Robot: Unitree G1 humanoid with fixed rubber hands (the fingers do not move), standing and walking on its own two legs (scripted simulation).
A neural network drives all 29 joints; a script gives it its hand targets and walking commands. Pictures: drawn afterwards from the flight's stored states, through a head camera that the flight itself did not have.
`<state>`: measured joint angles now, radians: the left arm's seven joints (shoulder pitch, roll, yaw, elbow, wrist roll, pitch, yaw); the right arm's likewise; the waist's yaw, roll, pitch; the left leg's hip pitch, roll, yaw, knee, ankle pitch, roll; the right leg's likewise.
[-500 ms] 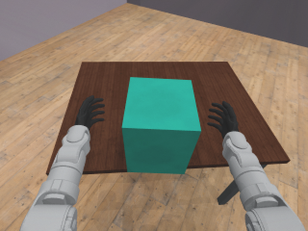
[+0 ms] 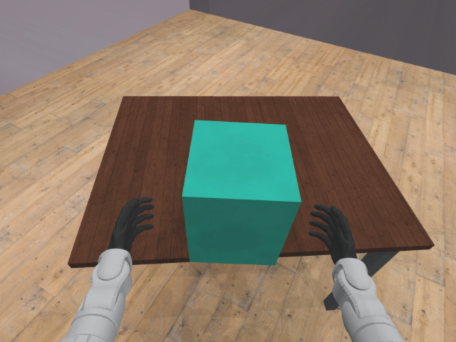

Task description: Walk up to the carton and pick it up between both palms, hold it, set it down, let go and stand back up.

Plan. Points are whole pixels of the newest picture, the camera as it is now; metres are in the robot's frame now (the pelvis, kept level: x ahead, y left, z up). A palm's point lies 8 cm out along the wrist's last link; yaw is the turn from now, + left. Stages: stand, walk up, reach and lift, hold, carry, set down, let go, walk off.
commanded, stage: set down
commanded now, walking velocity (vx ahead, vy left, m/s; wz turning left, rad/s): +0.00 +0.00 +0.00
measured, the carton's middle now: (236, 195) +0.43 +0.00 -0.02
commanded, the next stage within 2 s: let go in 1.54 s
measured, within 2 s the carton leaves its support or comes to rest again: neither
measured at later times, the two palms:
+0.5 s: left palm (114, 288) +0.22 +0.22 -0.04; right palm (352, 301) +0.21 -0.21 -0.03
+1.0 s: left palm (105, 309) +0.19 +0.23 -0.06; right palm (346, 311) +0.20 -0.20 -0.05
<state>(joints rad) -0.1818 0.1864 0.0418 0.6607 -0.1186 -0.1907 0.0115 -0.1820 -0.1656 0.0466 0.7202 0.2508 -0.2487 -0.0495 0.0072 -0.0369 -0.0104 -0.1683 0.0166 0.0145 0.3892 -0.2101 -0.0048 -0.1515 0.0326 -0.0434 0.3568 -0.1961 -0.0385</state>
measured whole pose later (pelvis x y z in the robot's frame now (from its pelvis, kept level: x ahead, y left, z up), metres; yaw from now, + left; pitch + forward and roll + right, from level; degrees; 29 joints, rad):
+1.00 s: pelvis +0.02 +0.00 +0.00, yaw -1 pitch -4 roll +0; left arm 0.19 0.21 0.01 0.55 -0.05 -0.12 0.00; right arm 0.15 -0.14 0.02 0.69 0.09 -0.29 -0.01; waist 0.03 -0.03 0.03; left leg -0.06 0.01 0.02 0.35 -0.23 0.00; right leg -0.05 0.03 -0.02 0.33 -0.22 -0.03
